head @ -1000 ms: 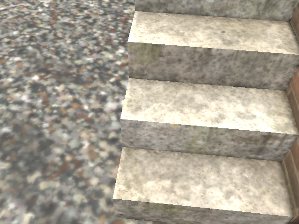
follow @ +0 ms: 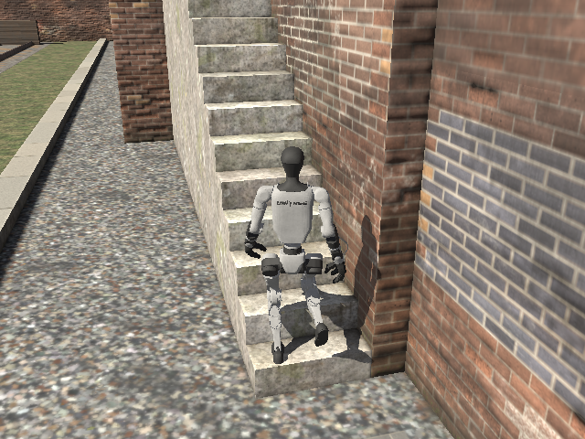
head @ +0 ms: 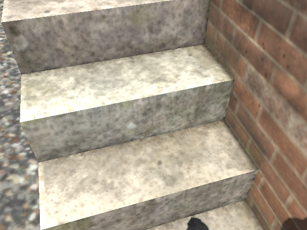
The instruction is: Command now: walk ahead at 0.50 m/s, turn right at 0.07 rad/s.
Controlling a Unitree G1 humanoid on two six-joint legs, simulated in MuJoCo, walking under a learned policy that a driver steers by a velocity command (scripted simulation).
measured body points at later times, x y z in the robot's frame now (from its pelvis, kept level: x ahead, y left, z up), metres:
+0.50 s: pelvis +0.28 -0.04 +0.19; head +0.26 -0.01 +0.64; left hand +0.39 +0.20 +0.04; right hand +0.28 -0.29 +0.06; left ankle +0.17 +0.11 -0.30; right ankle +0.37 -0.11 -0.49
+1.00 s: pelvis +0.47 +0.08 +0.33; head +0.45 +0.06 +0.78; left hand +0.40 +0.31 +0.19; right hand +0.68 -0.10 +0.24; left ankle +0.50 +0.18 -0.29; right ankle +0.39 -0.09 -0.35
